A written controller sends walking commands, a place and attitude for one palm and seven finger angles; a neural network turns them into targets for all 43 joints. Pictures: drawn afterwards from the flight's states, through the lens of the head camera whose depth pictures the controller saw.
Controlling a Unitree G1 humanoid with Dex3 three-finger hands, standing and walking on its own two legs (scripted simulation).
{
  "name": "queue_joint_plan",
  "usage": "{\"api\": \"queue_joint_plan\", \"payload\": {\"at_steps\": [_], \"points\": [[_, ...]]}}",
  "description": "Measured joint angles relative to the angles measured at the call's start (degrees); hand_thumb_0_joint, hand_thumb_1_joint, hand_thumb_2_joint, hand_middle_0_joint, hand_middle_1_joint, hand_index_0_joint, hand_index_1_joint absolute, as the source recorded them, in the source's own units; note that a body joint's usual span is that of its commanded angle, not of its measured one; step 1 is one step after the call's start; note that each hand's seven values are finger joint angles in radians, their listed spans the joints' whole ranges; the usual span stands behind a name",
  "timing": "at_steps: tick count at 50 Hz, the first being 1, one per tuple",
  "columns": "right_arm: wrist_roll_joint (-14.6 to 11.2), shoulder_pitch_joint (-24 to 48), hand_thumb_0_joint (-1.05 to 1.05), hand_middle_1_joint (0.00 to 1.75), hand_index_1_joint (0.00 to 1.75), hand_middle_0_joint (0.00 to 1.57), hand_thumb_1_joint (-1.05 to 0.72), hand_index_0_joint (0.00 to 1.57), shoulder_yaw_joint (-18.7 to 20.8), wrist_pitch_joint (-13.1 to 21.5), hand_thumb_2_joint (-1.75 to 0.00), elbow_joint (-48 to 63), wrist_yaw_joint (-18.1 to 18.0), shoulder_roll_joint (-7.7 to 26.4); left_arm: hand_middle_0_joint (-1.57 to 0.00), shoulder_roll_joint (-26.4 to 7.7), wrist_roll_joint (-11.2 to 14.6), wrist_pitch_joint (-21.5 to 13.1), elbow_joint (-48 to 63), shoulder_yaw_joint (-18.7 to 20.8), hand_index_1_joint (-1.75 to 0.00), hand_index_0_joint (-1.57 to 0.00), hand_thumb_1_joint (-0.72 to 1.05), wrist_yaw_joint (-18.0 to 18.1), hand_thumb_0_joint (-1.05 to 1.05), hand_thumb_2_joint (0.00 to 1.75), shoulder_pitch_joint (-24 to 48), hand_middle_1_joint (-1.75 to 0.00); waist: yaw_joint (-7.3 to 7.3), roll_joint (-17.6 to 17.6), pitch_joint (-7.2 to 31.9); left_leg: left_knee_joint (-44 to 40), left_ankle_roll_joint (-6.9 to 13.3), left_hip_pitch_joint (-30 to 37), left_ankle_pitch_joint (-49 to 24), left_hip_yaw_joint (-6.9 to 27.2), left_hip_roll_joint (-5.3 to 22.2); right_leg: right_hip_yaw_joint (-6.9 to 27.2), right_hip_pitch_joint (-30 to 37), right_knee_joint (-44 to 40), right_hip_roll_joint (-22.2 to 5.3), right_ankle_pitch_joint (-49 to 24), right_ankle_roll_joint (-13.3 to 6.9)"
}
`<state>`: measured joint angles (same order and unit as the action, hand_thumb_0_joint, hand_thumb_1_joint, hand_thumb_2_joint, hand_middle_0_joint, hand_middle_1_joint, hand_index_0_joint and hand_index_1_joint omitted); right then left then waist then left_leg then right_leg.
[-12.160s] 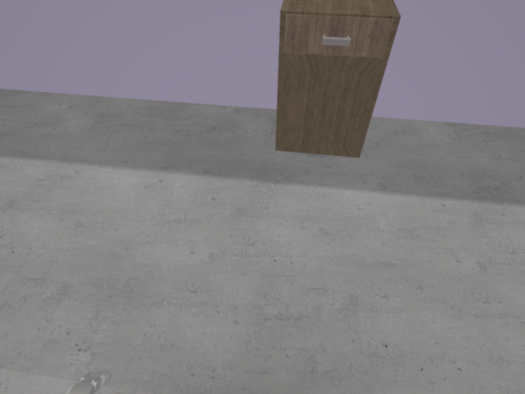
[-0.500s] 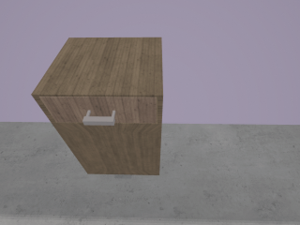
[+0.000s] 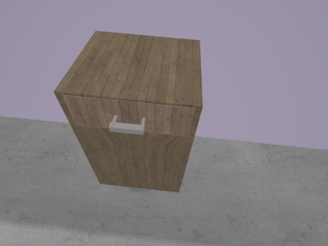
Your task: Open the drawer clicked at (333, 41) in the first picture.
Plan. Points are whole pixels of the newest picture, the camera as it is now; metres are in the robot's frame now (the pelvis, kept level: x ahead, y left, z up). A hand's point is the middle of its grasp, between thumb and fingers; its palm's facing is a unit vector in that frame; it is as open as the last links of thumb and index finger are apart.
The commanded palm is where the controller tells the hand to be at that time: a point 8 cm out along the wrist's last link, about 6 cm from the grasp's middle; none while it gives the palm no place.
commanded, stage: come to a stop and stand still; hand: left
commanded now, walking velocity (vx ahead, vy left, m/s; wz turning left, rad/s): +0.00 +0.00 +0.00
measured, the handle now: (128, 123) +0.51 +0.18 -0.08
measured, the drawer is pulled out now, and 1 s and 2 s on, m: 0.00 0.00 0.00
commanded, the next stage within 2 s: look again from close up in 0.20 s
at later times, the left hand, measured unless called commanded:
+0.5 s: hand out of the picture +0.04 +0.18 -0.17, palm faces -0.03 -0.98 -0.21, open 7.3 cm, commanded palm none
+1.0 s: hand out of the picture +0.04 +0.18 -0.17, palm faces +0.00 -0.98 -0.20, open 7.4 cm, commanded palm none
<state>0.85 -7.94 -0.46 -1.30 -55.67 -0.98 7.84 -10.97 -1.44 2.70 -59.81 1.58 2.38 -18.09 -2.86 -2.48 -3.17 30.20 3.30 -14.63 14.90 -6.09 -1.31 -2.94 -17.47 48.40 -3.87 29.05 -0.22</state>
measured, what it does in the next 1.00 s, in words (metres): steps on the spot: right foot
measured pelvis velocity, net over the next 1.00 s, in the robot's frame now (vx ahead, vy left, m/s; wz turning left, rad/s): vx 0.04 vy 0.01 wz -0.01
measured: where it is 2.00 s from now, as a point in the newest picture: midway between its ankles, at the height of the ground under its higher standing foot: outside the picture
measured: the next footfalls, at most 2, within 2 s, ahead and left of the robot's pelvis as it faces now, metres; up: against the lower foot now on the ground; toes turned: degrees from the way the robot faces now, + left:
right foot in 0.12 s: +0.02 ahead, -0.13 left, +0.00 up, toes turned -3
left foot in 1.68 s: +0.05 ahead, +0.11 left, +0.00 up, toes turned -2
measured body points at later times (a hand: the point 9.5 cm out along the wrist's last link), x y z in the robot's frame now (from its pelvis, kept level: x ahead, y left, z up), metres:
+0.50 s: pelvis +0.02 +0.00 +0.00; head +0.05 +0.00 +0.45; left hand +0.04 +0.23 -0.15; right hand +0.00 -0.22 -0.16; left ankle +0.02 +0.09 -0.73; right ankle -0.03 -0.10 -0.73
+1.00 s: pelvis +0.04 +0.01 +0.01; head +0.06 +0.01 +0.45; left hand +0.04 +0.23 -0.16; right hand +0.05 -0.22 -0.15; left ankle +0.02 +0.09 -0.73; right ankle -0.03 -0.10 -0.73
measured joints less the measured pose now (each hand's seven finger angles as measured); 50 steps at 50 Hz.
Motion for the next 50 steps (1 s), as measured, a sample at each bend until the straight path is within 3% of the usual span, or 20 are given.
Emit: {"api": "queue_joint_plan", "payload": {"at_steps": [3,6,10,15,22,31,50], "points": [[-0.2,-0.8,-0.01,0.3,0.3,0.2,-0.93,0.21,0.5,0.4,-0.9,-0.2,-0.4,0.3,-0.19,1.1,0.1,-0.7,0.5,-0.4,-0.3,-0.2,0.91,-0.2,0.0,0.9,1.3,-0.29,0.77,0.8,0.7,-2.1,0.5,0.5,-1.2,-0.5,-1.0,0.1,0.8,-3.8,-0.1,-2.6,0.1],[-0.1,-2.2,-0.02,0.3,0.3,0.2,-0.93,0.21,0.5,0.6,-0.9,-1.0,-0.4,0.7,-0.19,1.8,0.0,-1.5,0.9,-0.7,-0.3,-0.2,0.91,-0.3,0.0,0.9,2.3,-0.29,1.25,0.9,1.5,-2.4,0.5,0.1,-1.4,-1.3,-2.1,0.5,4.0,-13.6,0.0,-8.0,0.1],[-0.5,-4.1,-0.02,0.3,0.3,0.2,-0.95,0.21,1.2,0.6,-0.9,-3.1,-0.7,2.4,-0.19,2.7,-0.1,-2.4,-0.2,-1.3,-0.3,-0.2,0.94,0.0,0.01,0.9,2.6,-0.3,2.46,3.6,2.1,-3.3,-0.1,1.3,-1.5,-0.3,-0.8,-0.4,6.8,-18.1,1.5,-10.0,-0.1],[-0.3,-7.2,-0.01,0.3,0.3,0.2,-0.94,0.2,0.3,0.8,-0.9,-6.1,-0.4,2.2,-0.19,1.9,0.4,-2.8,-1.0,-1.6,-0.3,-0.2,0.93,-0.2,0.01,0.9,2.1,-0.3,3.21,2.6,2.6,-5.6,-0.6,3.1,-2.1,0.1,-0.2,-0.8,9.1,-21.5,2.4,-11.0,-0.5],[0.2,-10.3,0.0,0.3,0.3,0.2,-0.92,0.2,-0.4,0.8,-0.9,-4.3,0.4,2.3,-0.2,1.6,0.6,-3.5,-0.3,-3.1,-0.3,-0.2,0.92,0.2,0.01,0.9,2.1,-0.3,4.81,2.9,0.7,1.2,-0.7,-1.0,1.5,1.0,1.6,-1.6,7.4,-19.7,3.9,-9.9,-1.0],[0.0,-10.9,0.0,0.3,0.3,0.2,-0.91,0.2,-1.5,1.6,-0.9,-5.7,-0.3,1.5,-0.2,1.8,1.1,-3.3,-0.9,-3.1,-0.3,-0.2,0.91,0.2,0.01,0.9,2.7,-0.3,4.25,4.0,1.4,0.9,0.0,1.3,2.9,0.2,0.4,-0.9,9.0,-18.7,2.7,-8.0,0.0],[-0.3,-6.0,0.0,0.3,0.3,0.2,-0.92,0.2,-0.9,2.0,-0.9,-7.6,-1.3,1.5,-0.19,2.0,1.0,-2.3,-2.4,-2.8,-0.3,-0.2,0.91,0.4,0.0,0.9,2.1,-0.3,2.83,1.4,0.6,-3.9,-0.3,4.5,1.2,-0.4,-0.3,-0.2,11.0,-21.3,2.2,-8.7,0.2]]}}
